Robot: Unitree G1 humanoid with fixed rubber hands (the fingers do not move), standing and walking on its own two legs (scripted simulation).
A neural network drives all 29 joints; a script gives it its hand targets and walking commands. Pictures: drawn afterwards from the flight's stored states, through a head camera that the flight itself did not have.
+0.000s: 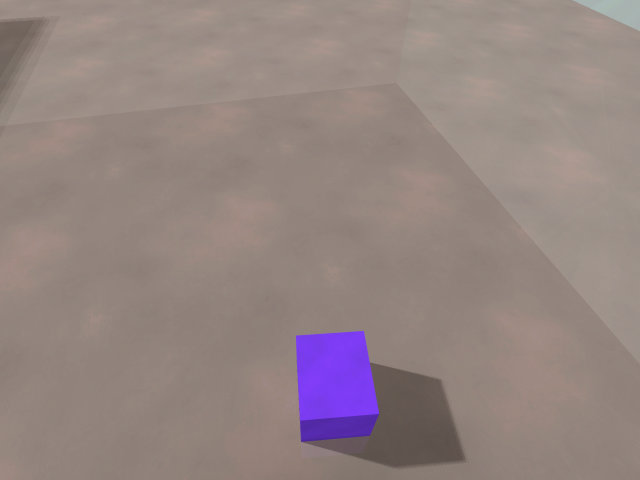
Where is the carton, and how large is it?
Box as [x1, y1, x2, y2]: [296, 331, 378, 441]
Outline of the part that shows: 363,331 296,336 301,441 361,436 370,434 378,415 378,410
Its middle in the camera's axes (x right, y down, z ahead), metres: +0.04 +0.45 +1.15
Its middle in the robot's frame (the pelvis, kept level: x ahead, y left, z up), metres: +0.51 -0.04 -0.68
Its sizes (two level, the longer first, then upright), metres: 0.241 0.207 0.197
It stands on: the floor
